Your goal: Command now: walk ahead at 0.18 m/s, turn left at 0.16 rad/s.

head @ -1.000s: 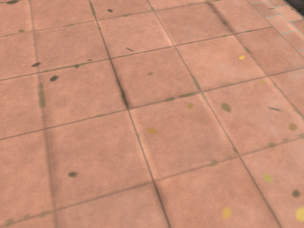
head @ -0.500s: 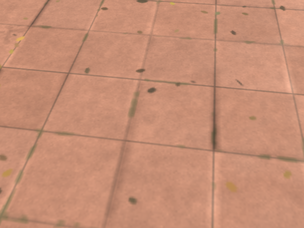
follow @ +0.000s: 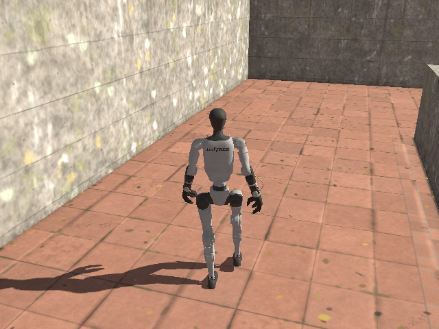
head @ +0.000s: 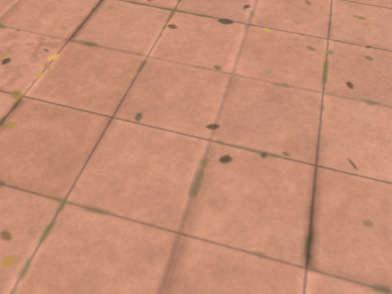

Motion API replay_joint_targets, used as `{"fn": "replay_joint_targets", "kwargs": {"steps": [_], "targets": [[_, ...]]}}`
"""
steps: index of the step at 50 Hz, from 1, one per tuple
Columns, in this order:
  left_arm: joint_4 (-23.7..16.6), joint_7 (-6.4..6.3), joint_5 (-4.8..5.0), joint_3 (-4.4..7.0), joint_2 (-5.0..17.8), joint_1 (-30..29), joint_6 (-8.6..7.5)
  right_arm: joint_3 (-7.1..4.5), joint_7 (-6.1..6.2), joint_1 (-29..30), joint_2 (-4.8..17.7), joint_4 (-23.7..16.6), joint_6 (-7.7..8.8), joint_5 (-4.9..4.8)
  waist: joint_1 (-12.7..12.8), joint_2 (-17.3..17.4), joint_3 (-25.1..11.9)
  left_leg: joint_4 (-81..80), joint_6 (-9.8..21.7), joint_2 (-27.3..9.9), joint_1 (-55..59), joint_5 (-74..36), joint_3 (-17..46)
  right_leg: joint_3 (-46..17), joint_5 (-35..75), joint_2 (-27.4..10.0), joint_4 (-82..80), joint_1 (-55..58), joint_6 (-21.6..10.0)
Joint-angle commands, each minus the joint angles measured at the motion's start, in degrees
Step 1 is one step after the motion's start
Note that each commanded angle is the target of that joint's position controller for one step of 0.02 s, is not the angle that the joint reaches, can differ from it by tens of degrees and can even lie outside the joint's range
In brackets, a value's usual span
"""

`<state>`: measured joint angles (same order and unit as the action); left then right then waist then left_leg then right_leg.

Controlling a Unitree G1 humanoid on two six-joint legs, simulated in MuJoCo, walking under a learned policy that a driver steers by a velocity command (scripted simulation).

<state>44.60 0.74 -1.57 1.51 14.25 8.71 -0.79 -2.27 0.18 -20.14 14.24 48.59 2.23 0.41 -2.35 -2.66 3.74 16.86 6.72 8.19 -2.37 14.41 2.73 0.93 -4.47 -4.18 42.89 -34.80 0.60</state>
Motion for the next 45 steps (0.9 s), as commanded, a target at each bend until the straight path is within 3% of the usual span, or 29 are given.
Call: {"fn": "replay_joint_targets", "kwargs": {"steps": [1, 3, 4, 5, 6, 7, 8, 9, 10, 11, 13, 16, 18, 20, 21, 22, 23, 25, 27, 31, 41, 43, 45], "targets": [[-2.78, -0.44, 0.17, 0.70, 4.05, -0.71, -1.08, -1.39, 0.81, -2.51, 7.49, -1.16, 0.17, 0.44, -0.19, 7.23, -3.79, 3.99, 1.83, -15.52, 1.99, -52.80, 4.68, 1.49, 0.35, 3.10, -5.11, 6.70, -1.46], [-1.14, -0.97, 0.03, 1.07, 5.05, 3.12, -1.63, -1.37, 1.22, -1.30, 7.87, -0.75, 0.08, 0.47, 1.55, 7.29, -3.95, 8.39, 1.44, -16.25, 2.56, -55.46, 6.36, 1.14, -2.67, 4.68, -9.54, 11.98, -3.21], [0.30, -1.34, -0.13, 1.24, 5.29, 6.82, -2.12, -1.39, 1.40, -0.08, 8.19, -0.58, 0.17, 0.05, 3.66, 6.64, -4.48, 12.44, 0.64, -15.48, 2.74, -55.11, 6.43, 1.13, -0.02, 5.16, -15.14, 16.39, -4.20], [1.76, -1.77, -0.38, 1.36, 5.89, 11.37, -3.06, -1.26, 1.38, 1.04, 8.20, -0.74, 0.52, -0.55, 6.21, 4.30, -6.69, 18.76, -0.79, -13.33, 0.11, -48.65, 5.47, -1.15, 14.07, 2.48, -20.73, 25.04, -5.36], [2.20, -2.26, -0.62, 1.95, 9.94, 15.63, -3.65, -0.52, 1.35, -1.31, 5.93, -2.23, 1.13, -0.84, 5.67, -2.91, -13.02, 29.81, -2.46, -9.06, -7.17, -24.74, 3.54, -11.77, 44.90, -9.75, -16.22, 37.48, -9.04], [2.39, -2.01, 0.78, 1.93, 9.89, 14.51, -2.83, -0.28, 1.29, -9.52, 2.94, 0.27, 0.16, -2.06, 2.91, -11.49, -19.68, 41.30, -4.14, -0.82, -14.14, 18.63, 1.53, -23.55, 63.30, -20.39, -15.18, 43.46, -19.83], [1.89, -1.28, 2.16, 1.00, 6.73, 12.79, -2.41, -0.75, 1.54, -7.24, 6.08, 1.77, -1.19, -0.20, 3.15, -4.06, -17.52, 44.43, -4.05, -1.86, -15.51, 22.38, 4.34, -23.88, 52.20, -18.82, -18.15, 37.85, -20.25], [1.55, -1.24, 1.91, 0.42, 4.98, 8.71, -2.17, -0.86, 1.38, -4.10, 5.81, 1.89, -1.84, 0.61, 2.24, -1.63, -11.43, 45.19, -4.54, -3.09, -16.81, 20.14, 4.79, -20.08, 40.22, -16.07, -21.08, 32.06, -18.56], [1.13, -1.51, 1.35, -0.25, 3.28, 5.05, -1.76, -0.62, 1.18, -2.22, 5.09, 2.00, -2.36, 0.87, 1.20, -0.15, -8.11, 42.57, -5.12, -4.62, -16.31, 17.64, 4.61, -16.87, 30.16, -13.34, -23.96, 27.27, -16.21], [1.25, -1.96, 1.12, -0.62, 2.77, 2.96, -1.47, -0.44, 0.95, -1.06, 4.53, 2.14, -3.07, 0.90, 0.30, -1.59, -5.72, 38.37, -5.93, -5.95, -14.33, 15.50, 4.03, -13.65, 23.53, -10.95, -26.47, 22.94, -14.16], [2.32, -2.16, 0.38, -0.51, 3.79, 1.81, -0.92, 0.21, 0.83, -2.51, 3.11, 3.88, -4.20, 0.85, -0.60, -4.61, -5.58, 30.48, -7.29, -5.83, -9.91, 13.85, 0.63, -8.99, 15.31, -6.93, -27.70, 19.58, -11.68], [4.17, -1.97, 0.49, 0.01, 5.63, 3.98, -0.48, 0.55, 1.35, -0.72, 2.81, 5.32, -4.97, 0.36, 1.09, -4.48, -7.13, 22.04, -7.48, -6.34, -7.85, 10.31, -1.37, -9.96, 2.70, -6.87, -28.55, 20.49, -11.31], [4.75, -1.87, 0.76, 0.30, 6.29, 2.88, 0.18, 0.74, 1.41, -0.02, 2.54, 6.31, -4.98, 0.39, 0.78, -4.52, -6.35, 16.09, -6.83, -6.71, -5.51, 4.81, -2.41, -10.48, -10.25, -6.13, -29.43, 18.04, -10.00], [5.34, -1.84, 1.05, 0.29, 5.87, 2.50, 0.90, 1.00, 1.40, 0.62, 2.62, 7.18, -4.46, 0.94, 0.44, -2.98, -3.64, 8.30, -5.44, -7.64, -2.01, -1.05, -1.49, -10.67, -22.05, -4.95, -30.60, 12.76, -6.57], [5.74, -1.75, 1.09, 0.29, 5.34, 3.01, 1.07, 1.07, 1.48, 1.29, 3.55, 7.05, -3.94, 1.48, 0.85, -1.28, -2.03, 5.13, -4.61, -10.50, -2.36, -1.03, 2.41, -10.64, -24.46, -4.18, -30.29, 11.33, -4.35], [5.92, -1.57, 1.51, 0.40, 4.77, 4.10, 1.34, 0.88, 1.56, 2.74, 5.42, 6.97, -3.41, 1.32, 2.70, 2.21, 0.32, 2.64, -3.44, -13.06, -8.54, 4.94, 6.55, -8.44, -22.29, -1.32, -29.32, 13.04, -2.88], [6.69, -1.37, 1.63, 0.29, 3.84, 3.89, 1.50, 1.04, 1.45, 3.43, 4.74, 7.97, -2.93, 0.56, 3.10, 6.00, 1.86, 0.03, -3.07, -13.61, -16.21, 9.98, 7.73, -6.20, -15.98, 0.37, -26.92, 19.66, -2.54], [8.69, -1.28, 1.24, 0.21, 3.07, 5.96, 1.14, 1.50, 1.61, 4.77, 3.51, 8.85, -1.70, 0.20, 4.53, 7.64, 0.01, -3.03, -4.17, -13.74, -19.09, 8.77, 7.80, -5.58, -7.04, 0.22, -23.44, 28.17, -2.97], [10.29, -1.35, 0.95, 0.33, 3.66, 6.81, 0.64, 1.53, 1.88, 4.68, 3.46, 9.52, -1.12, 0.05, 4.55, 6.37, -1.03, -2.54, -4.40, -13.13, -16.20, 4.11, 6.72, -5.89, -4.13, -0.41, -23.21, 28.64, -3.38], [12.61, -1.61, 1.13, -0.03, 2.74, 6.48, 0.37, 1.69, 1.97, 2.42, 2.53, 11.45, -1.20, 0.09, 3.45, 4.00, -0.59, -1.34, -3.65, -12.86, -12.00, -0.17, 5.66, -5.77, -3.42, -0.51, -24.09, 25.94, -2.99], [17.35, -2.34, 1.12, -0.64, 1.56, 8.33, 0.53, 2.06, 2.24, 1.02, 1.35, 14.28, -1.19, 0.01, 2.92, 2.72, -0.47, -0.58, -3.18, -12.82, -9.09, -5.24, 4.61, -5.57, 0.08, -0.75, -23.66, 26.02, -2.45], [17.78, -2.31, 0.97, -0.55, 1.49, 8.56, 0.75, 1.64, 2.23, -0.40, 2.18, 14.95, -1.38, 0.17, 2.49, 4.12, -0.92, -1.90, -2.07, -12.10, -9.20, 7.07, 5.19, -3.76, -9.77, 1.53, -21.30, 25.09, -2.74], [16.94, -1.91, 0.37, -0.12, 1.67, 7.19, 1.08, 0.47, 2.08, -1.82, 4.56, 14.87, -2.00, 0.23, 1.33, 7.89, 2.62, -4.95, 1.25, -14.34, -10.19, 25.21, 10.34, -0.24, -21.55, 5.20, -14.35, 17.56, -3.46]]}}
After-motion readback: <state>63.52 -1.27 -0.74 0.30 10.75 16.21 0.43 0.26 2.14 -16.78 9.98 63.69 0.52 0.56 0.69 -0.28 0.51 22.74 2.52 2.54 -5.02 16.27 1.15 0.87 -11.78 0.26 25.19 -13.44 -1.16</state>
